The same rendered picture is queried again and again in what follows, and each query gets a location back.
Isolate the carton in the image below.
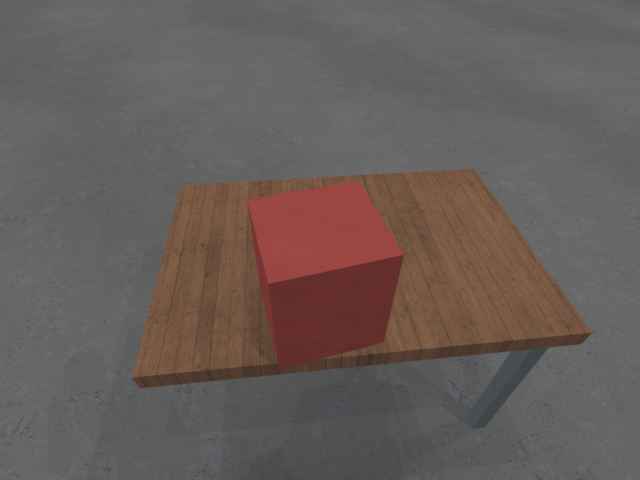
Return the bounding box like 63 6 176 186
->
247 181 404 370

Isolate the table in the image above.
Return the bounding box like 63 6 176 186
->
132 169 592 429

